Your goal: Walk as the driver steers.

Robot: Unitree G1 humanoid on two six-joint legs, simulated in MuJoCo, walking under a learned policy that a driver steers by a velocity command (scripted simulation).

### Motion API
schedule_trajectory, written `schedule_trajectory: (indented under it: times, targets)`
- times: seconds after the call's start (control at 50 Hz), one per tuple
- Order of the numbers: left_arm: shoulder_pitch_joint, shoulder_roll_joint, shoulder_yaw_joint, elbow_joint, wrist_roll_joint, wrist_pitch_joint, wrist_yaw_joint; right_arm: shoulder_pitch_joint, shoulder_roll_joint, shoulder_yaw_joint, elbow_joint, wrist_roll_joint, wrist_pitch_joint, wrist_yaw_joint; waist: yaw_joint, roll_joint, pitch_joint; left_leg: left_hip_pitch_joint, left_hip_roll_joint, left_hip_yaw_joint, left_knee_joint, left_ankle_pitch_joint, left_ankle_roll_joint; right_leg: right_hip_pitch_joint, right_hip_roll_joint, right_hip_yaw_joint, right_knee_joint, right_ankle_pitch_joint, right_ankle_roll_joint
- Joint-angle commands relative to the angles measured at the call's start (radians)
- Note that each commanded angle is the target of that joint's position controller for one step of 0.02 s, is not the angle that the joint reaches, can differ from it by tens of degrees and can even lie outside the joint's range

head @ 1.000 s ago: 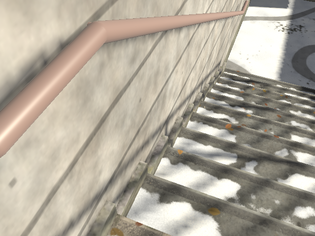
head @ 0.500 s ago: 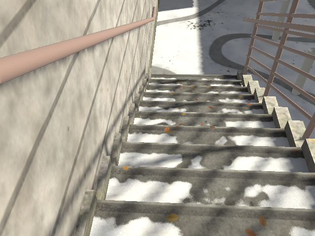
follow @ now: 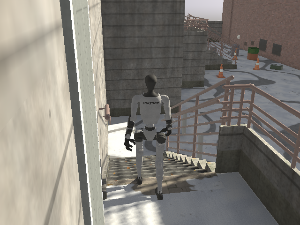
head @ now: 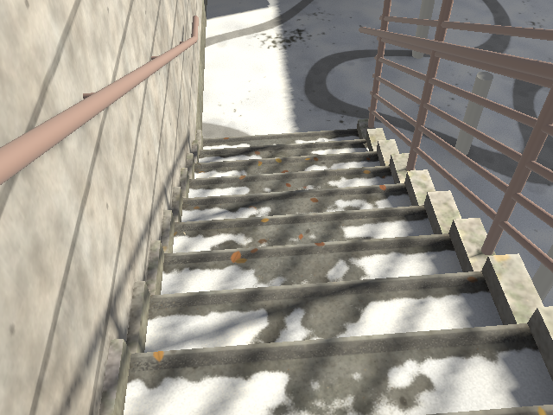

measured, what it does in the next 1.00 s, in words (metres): goes down: left foot, then right foot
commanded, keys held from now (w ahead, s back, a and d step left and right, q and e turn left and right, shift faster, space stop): w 0.42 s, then w+q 0.58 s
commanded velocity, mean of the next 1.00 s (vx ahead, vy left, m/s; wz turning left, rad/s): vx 0.50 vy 0.00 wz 0.15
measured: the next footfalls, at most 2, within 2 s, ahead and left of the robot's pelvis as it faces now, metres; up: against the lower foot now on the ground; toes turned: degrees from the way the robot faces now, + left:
left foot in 0.02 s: +0.12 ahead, +0.12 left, +0.00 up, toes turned +1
right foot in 0.38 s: +0.21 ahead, -0.11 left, +0.00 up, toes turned -7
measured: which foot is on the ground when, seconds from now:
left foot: up 0.00-0.00, down 0.02-0.38, up 0.40-0.72, down 0.74-1.00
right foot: down 0.00-0.06, up 0.08-0.36, down 0.38-0.74, up 0.76-1.00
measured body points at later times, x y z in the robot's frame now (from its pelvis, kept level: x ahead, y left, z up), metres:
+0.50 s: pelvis +0.23 -0.02 -0.04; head +0.22 -0.02 +0.41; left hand +0.27 +0.22 -0.18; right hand +0.26 -0.25 -0.19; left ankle +0.19 +0.12 -0.66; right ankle +0.17 -0.10 -0.73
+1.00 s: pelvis +0.49 +0.02 -0.20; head +0.49 +0.01 +0.25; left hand +0.62 +0.26 -0.31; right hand +0.48 -0.20 -0.36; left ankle +0.41 +0.08 -0.90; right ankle +0.67 -0.13 -0.87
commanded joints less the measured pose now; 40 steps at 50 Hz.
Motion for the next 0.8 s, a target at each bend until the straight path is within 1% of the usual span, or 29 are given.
schedule_trajectory:
  times: [0.02,0.04,0.06,0.08,0.1,0.12,0.16,0.18,0.24,0.26,0.32,0.34,0.38,0.4,0.42,0.44,0.46,0.48,0.52,0.54,0.58,0.6,0.64,0.7,0.72,0.74,0.76,0.78,0.8]
  targets:
    - [-0.138,0.224,0.066,-0.084,-0.048,-0.018,0.014,0.203,-0.178,-0.064,0.025,0.018,-0.020,-0.013,-0.152,-0.041,0.016,0.426,-0.070,0.099,-0.193,-0.122,0.031,-0.235,-0.165,0.067,0.171,0.882,-0.155]
    - [-0.030,0.172,0.064,-0.054,-0.030,-0.022,0.007,0.278,-0.197,-0.064,0.046,0.035,-0.027,-0.035,-0.125,0.021,-0.097,0.647,0.042,-0.062,-0.226,0.069,0.141,-0.287,-0.101,0.069,0.396,0.798,-0.108]
    - [0.061,0.056,0.034,-0.040,0.000,-0.031,0.009,0.472,-0.190,-0.058,0.089,0.036,-0.024,-0.043,-0.167,0.172,-0.280,0.931,0.263,-0.340,-0.267,0.252,0.356,-0.447,-0.002,0.021,0.797,0.235,-0.047]
    - [-0.080,0.030,0.035,-0.089,-0.005,-0.048,0.011,0.614,-0.128,-0.030,0.148,0.004,-0.040,-0.032,-0.213,0.233,-0.219,0.975,0.356,-0.579,-0.365,0.261,0.449,-0.756,0.069,0.010,1.108,-0.260,-0.035]
    - [-0.215,0.067,0.050,-0.165,-0.029,-0.052,0.022,0.529,-0.144,-0.046,0.149,-0.001,-0.057,-0.030,-0.198,0.157,0.014,0.762,0.422,-0.649,-0.463,-0.047,0.393,-0.940,-0.022,0.078,1.102,-0.175,-0.055]
    - [-0.268,0.117,0.057,-0.169,-0.017,-0.044,0.046,0.340,-0.057,-0.026,0.117,0.027,-0.054,-0.030,-0.133,0.022,0.067,0.565,0.387,-0.533,-0.445,-0.079,0.344,-0.879,-0.119,0.060,1.010,-0.067,-0.041]
    - [-0.281,0.072,0.042,-0.156,0.004,-0.011,0.075,0.226,0.039,0.002,0.107,0.033,-0.039,-0.042,-0.069,-0.004,0.029,0.347,0.285,-0.337,-0.496,0.028,0.288,-0.678,-0.192,0.013,0.826,-0.005,0.010]
    - [-0.289,0.028,0.030,-0.168,0.007,0.005,0.080,0.223,0.034,0.006,0.126,0.030,-0.040,-0.050,-0.049,0.021,0.038,0.303,0.252,-0.275,-0.532,0.021,0.257,-0.621,-0.220,-0.014,0.707,-0.044,0.038]
    - [-0.277,0.024,0.017,-0.151,-0.009,0.016,0.035,0.272,-0.085,-0.023,0.165,0.025,-0.034,-0.036,-0.088,0.034,0.040,0.089,0.132,-0.070,-0.534,-0.053,0.196,-0.358,-0.150,-0.178,0.477,0.046,0.071]
    - [-0.188,0.025,0.013,-0.111,0.014,0.004,0.016,0.287,-0.098,-0.023,0.167,-0.019,-0.031,-0.027,-0.074,0.051,0.026,-0.021,0.113,-0.052,-0.443,-0.058,0.184,-0.233,-0.133,-0.171,0.638,0.337,0.040]
    - [-0.194,0.089,0.040,-0.142,0.038,0.015,0.028,0.280,-0.117,-0.020,0.155,0.011,-0.032,-0.034,-0.058,0.045,-0.011,0.056,0.140,-0.089,-0.307,-0.056,0.203,-0.250,-0.098,-0.213,0.596,0.238,0.003]
    - [-0.193,0.101,0.047,-0.156,0.029,0.016,0.043,0.255,-0.141,-0.023,0.155,0.021,-0.033,-0.033,-0.031,0.030,0.004,0.043,0.152,-0.099,-0.231,0.017,0.201,-0.173,-0.077,-0.234,0.516,0.192,0.001]
    - [0.121,0.169,0.082,-0.073,0.005,0.000,0.069,0.129,-0.217,-0.058,0.104,0.018,-0.028,-0.010,0.132,-0.089,-0.041,-0.073,0.073,-0.055,0.244,0.131,0.190,0.127,-0.022,-0.268,0.321,0.146,-0.025]
    - [0.241,0.211,0.071,-0.045,0.018,-0.004,0.097,0.250,-0.056,-0.030,0.118,-0.023,-0.040,0.020,0.104,-0.317,-0.160,-0.241,-0.078,-0.006,0.689,-0.615,0.082,0.326,-0.263,0.136,0.197,0.614,-0.257]
    - [0.239,0.214,0.055,-0.063,0.015,-0.024,0.068,0.207,0.030,-0.013,0.034,0.013,-0.051,0.027,0.072,-0.205,-0.144,-0.447,-0.142,-0.204,0.734,-0.653,0.088,0.313,-0.451,0.529,0.037,0.645,-0.399]
    - [0.073,0.162,0.039,-0.077,0.009,-0.042,0.064,0.083,-0.007,-0.026,-0.011,0.012,-0.050,0.018,0.021,-0.055,0.045,-0.593,-0.059,-0.265,0.711,-0.497,0.072,0.158,-0.511,0.501,0.087,0.522,-0.372]
    - [-0.010,0.072,0.010,-0.078,-0.005,-0.036,0.060,0.095,-0.043,-0.033,0.005,-0.008,-0.029,-0.001,-0.022,-0.017,0.011,-0.600,0.011,-0.223,0.696,-0.429,0.042,0.069,-0.502,0.471,0.145,0.393,-0.347]
    - [-0.074,-0.032,-0.026,-0.083,0.013,-0.026,0.068,0.165,-0.033,-0.023,0.030,-0.023,-0.004,-0.020,-0.066,0.029,-0.020,-0.544,0.062,-0.239,0.621,-0.292,0.035,-0.025,-0.460,0.350,0.174,0.395,-0.289]
    - [-0.203,-0.118,-0.070,-0.136,0.031,-0.009,0.103,0.189,0.017,0.007,0.069,-0.066,0.009,-0.017,-0.113,0.008,0.036,-0.320,0.102,-0.188,0.281,0.105,0.020,-0.326,-0.272,0.081,0.215,0.336,-0.147]
    - [-0.158,-0.082,-0.069,-0.126,0.027,-0.010,0.114,0.219,-0.016,-0.012,0.110,-0.053,0.007,0.002,-0.113,-0.072,0.029,-0.168,0.081,-0.102,0.184,0.276,0.026,-0.422,-0.218,-0.032,0.242,0.242,-0.113]
    - [-0.090,0.011,-0.060,-0.107,0.051,-0.020,0.114,0.246,-0.036,-0.034,0.151,-0.014,-0.018,0.025,-0.113,-0.032,0.071,0.317,-0.013,0.057,0.005,0.521,-0.003,-0.801,-0.126,-0.209,0.262,-0.006,-0.062]
    - [-0.062,0.046,-0.059,-0.081,0.058,-0.024,0.101,0.209,-0.059,-0.043,0.132,-0.009,-0.009,0.031,-0.122,-0.060,0.106,0.388,-0.022,0.070,0.051,0.443,-0.021,-0.848,-0.168,-0.175,0.232,-0.069,-0.075]
    - [-0.034,0.095,-0.060,-0.063,0.029,-0.024,0.070,0.084,-0.066,-0.039,0.071,-0.006,0.018,0.028,-0.099,-0.038,0.152,0.372,0.000,0.039,-0.026,0.307,-0.018,-0.724,-0.240,-0.110,0.317,-0.162,-0.092]
    - [0.000,0.136,-0.044,-0.010,0.000,-0.002,0.067,0.010,-0.089,-0.032,0.025,-0.016,0.037,-0.004,-0.064,-0.036,0.199,0.197,0.056,-0.034,-0.319,0.039,0.038,-0.287,-0.367,0.053,0.434,0.070,-0.107]
    - [-0.036,0.161,-0.032,-0.008,0.006,0.012,0.063,0.111,-0.103,-0.040,0.059,0.003,0.029,-0.010,-0.110,-0.009,0.185,0.273,0.038,-0.006,-0.423,0.066,0.059,-0.223,-0.343,0.029,0.564,0.169,-0.083]
    - [-0.034,0.158,-0.028,0.006,0.038,0.031,0.045,0.344,-0.178,-0.077,0.158,0.017,0.005,-0.010,-0.181,0.063,0.102,0.546,-0.014,0.061,-0.500,0.209,0.092,-0.257,-0.271,-0.073,0.829,0.290,-0.064]
    - [0.111,0.065,-0.038,0.036,0.057,0.026,0.014,0.499,-0.274,-0.114,0.210,-0.018,0.011,-0.010,-0.153,0.212,-0.069,0.894,0.079,-0.059,-0.176,0.657,0.265,-0.516,-0.127,-0.205,1.308,-0.104,0.020]
    - [0.114,-0.006,-0.052,-0.023,0.022,0.004,0.010,0.667,-0.298,-0.127,0.246,-0.018,0.005,0.002,-0.198,0.221,-0.213,1.174,0.179,-0.334,-0.142,0.666,0.416,-0.816,-0.036,-0.134,1.535,-0.340,0.080]
    - [-0.163,0.043,-0.051,-0.164,-0.014,-0.031,0.024,0.682,-0.267,-0.128,0.246,-0.020,-0.022,0.002,-0.321,0.133,-0.047,1.209,0.235,-0.524,-0.223,0.330,0.432,-1.159,-0.037,-0.073,1.555,-0.344,0.120]
Velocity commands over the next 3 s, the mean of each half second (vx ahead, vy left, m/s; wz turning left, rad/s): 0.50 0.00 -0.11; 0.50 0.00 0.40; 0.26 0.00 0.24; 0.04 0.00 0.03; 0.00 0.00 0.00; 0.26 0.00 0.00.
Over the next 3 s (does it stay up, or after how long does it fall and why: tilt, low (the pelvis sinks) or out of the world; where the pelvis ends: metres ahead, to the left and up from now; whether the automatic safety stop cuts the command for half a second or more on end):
stays up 0.83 0.09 -0.34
